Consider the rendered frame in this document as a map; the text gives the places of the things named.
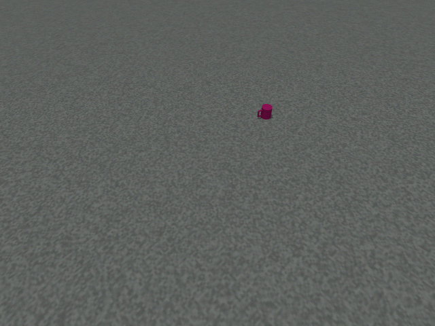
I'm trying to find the mug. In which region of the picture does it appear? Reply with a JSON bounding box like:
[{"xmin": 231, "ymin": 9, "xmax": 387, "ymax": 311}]
[{"xmin": 258, "ymin": 104, "xmax": 273, "ymax": 120}]

